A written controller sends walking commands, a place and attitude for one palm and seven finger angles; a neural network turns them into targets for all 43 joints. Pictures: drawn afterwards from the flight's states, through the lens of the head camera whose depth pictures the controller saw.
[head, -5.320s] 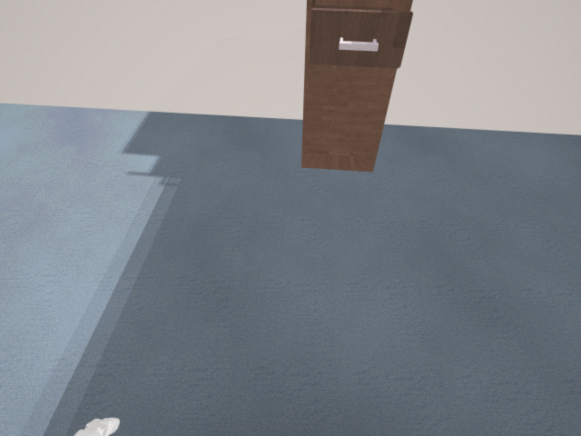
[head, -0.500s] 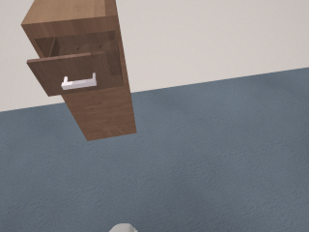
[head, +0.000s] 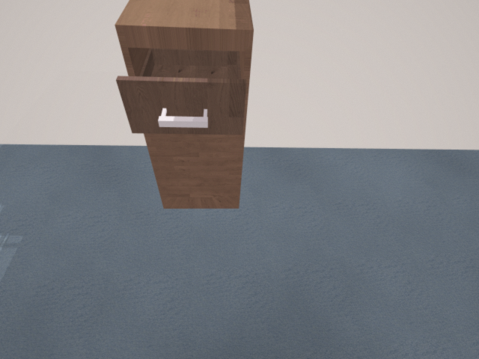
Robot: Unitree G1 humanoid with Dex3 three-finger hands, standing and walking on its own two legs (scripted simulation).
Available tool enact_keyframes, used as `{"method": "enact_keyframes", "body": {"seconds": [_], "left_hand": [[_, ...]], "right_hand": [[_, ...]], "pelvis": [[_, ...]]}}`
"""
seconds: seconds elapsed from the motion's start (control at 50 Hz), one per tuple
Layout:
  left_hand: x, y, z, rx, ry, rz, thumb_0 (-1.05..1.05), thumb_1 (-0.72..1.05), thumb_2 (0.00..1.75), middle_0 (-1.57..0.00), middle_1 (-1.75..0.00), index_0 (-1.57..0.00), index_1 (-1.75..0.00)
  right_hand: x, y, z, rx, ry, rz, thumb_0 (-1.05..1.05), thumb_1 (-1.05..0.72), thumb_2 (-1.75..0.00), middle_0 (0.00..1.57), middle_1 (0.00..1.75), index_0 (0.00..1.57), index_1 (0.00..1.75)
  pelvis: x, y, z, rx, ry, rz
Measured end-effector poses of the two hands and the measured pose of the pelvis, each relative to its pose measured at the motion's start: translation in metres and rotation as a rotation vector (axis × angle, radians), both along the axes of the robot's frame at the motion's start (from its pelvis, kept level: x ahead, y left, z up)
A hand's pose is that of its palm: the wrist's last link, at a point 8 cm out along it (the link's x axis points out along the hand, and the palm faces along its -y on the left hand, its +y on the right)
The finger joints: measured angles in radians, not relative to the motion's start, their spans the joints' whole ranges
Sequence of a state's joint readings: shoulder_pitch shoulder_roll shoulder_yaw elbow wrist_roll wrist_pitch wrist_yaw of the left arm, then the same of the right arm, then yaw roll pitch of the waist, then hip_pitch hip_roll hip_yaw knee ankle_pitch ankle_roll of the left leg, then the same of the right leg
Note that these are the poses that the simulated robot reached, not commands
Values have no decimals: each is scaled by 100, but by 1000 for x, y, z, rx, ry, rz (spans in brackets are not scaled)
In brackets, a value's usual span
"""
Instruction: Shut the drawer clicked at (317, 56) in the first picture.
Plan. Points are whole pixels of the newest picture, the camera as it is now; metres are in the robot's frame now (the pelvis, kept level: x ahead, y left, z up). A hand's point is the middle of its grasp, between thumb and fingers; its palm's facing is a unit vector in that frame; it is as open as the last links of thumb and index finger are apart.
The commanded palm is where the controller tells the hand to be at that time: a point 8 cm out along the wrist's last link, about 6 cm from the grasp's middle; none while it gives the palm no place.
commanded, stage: take the last steps up to it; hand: left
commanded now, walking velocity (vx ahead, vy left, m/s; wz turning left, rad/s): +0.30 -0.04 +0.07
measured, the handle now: (184, 117) +0.71 +0.19 -0.04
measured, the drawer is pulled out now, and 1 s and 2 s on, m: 0.17 0.17 0.17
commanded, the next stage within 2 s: come to a stop and stand still in 0.94 s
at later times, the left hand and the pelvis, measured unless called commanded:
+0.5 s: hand out of the picture -0.02 +0.12 -0.16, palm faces +0.15 -0.97 -0.18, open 7.3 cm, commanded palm none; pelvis +0.08 -0.02 +0.00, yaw +4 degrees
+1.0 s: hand (155, 269) +0.32 +0.20 -0.16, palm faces +0.05 -0.97 -0.22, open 7.3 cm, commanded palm none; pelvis +0.24 +0.01 -0.01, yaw +1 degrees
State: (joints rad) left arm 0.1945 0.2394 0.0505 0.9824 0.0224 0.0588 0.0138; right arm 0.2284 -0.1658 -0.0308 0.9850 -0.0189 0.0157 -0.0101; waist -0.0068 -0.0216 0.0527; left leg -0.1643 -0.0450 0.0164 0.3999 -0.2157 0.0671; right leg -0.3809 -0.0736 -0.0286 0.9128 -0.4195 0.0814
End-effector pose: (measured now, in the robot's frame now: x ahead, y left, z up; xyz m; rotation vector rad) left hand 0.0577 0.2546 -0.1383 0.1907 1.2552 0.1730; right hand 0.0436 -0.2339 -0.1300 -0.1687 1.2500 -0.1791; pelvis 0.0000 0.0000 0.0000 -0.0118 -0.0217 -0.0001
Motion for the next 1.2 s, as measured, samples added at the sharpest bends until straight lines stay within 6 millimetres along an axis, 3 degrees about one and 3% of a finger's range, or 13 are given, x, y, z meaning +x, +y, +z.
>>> {"method": "enact_keyframes", "body": {"seconds": [0.16, 0.22, 0.28, 0.38, 0.48, 0.56, 0.64, 0.7, 0.8, 0.92, 1.02, 1.1, 1.2], "left_hand": [[20, -46, 4, -14, -79, -40, 1, 91, 90, -20, -30, -20, -30], [8, -61, 5, -18, -84, 12, 0, 92, 90, -20, -30, -20, -30], [-15, -63, 9, -4, -25, 64, 0, 94, 90, -21, -30, -21, -30], [-56, -72, 9, -24, 137, 117, 0, 93, 90, -20, -30, -20, -30], [-82, -83, 6, -76, 267, 179, 0, 92, 90, -20, -30, -20, -30], [-86, -85, 1, -122, 351, 226, 1, 91, 90, -20, -30, -20, -30], [-74, -72, -15, -161, 416, 247, 1, 91, 90, -20, -30, -20, -30], [-40, -53, -22, -158, 406, 216, 1, 91, 90, -20, -30, -20, -30], [60, -17, -19, -107, 227, 140, 1, 91, 90, -20, -30, -20, -30], [187, 2, -4, -44, -7, 67, 1, 92, 90, -20, -30, -20, -30], [268, -8, 7, -4, -99, -6, 0, 92, 90, -20, -30, -20, -30], [310, -27, 4, 24, -138, -45, 0, 92, 90, -20, -30, -20, -30], [317, -53, 6, 11, -98, -34, 0, 91, 90, -20, -30, -20, -30]], "right_hand": [[-53, -21, -29, 56, 123, -63, 0, -91, -90, 20, 30, 20, 30], [-59, -29, -32, 71, 189, -48, 0, -91, -90, 20, 30, 20, 30], [-48, -36, -26, 79, 201, -43, 1, -91, -90, 20, 30, 20, 30], [-9, -41, -20, 69, 170, -25, 1, -91, -90, 19, 30, 19, 30], [52, -31, -19, 59, 130, 28, 1, -91, -90, 19, 29, 19, 30], [119, -7, -18, 55, 65, 95, 1, -91, -90, 19, 29, 19, 30], [189, 23, -24, 36, -57, 145, 1, -91, -90, 19, 29, 19, 30], [216, 40, -19, 37, -123, 130, 0, -91, -90, 19, 29, 19, 30], [229, 41, -4, 19, -152, 47, -2, -95, -90, 20, 30, 20, 30], [222, 25, -8, 20, -49, 19, -2, -95, -90, 20, 30, 20, 30], [207, 12, -26, 60, 74, -38, -1, -93, -90, 20, 30, 20, 30], [203, -3, -46, 90, 172, -70, 0, -92, -90, 20, 30, 20, 30], [219, -15, -43, 85, 219, -70, 0, -91, -90, 19, 30, 20, 30]], "pelvis": [[10, -25, -10, 34, -6, 18], [18, -34, -8, 24, -18, 37], [29, -39, -1, 30, -16, 40], [51, -39, 3, 23, -8, 61], [78, -27, 1, 13, 4, 73], [104, -11, -5, 7, 14, 79], [135, 12, -21, -1, 17, 66], [151, 21, -21, 14, 2, 46], [181, 27, -8, 26, -4, 33], [217, 21, -3, 42, -4, 28], [251, 4, -8, 52, -10, 21], [279, -16, -20, 46, -16, 20], [292, -26, -13, 39, -21, 33]]}}
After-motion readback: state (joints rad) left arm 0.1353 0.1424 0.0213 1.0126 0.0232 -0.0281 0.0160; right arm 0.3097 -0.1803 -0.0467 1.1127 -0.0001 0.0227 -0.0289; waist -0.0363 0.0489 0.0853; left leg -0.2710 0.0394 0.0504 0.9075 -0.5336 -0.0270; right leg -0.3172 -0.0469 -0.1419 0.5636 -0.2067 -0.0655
